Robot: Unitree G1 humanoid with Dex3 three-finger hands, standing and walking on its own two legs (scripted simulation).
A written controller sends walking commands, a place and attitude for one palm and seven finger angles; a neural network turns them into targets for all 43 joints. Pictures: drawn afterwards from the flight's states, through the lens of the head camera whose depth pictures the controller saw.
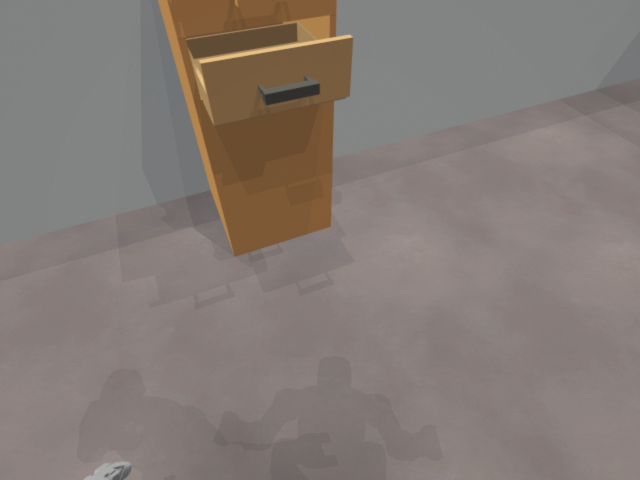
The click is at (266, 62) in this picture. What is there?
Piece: drawer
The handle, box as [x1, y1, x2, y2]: [258, 75, 319, 104]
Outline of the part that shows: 319,83 315,79 311,79 306,75 304,76 305,80 301,82 266,89 260,84 258,85 258,88 262,94 264,102 266,104 270,104 319,93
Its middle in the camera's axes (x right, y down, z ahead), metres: -0.08 -0.38 +0.97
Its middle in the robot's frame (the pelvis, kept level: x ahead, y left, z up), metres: +0.98 +0.14 +0.01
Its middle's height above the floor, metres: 0.78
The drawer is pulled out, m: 0.16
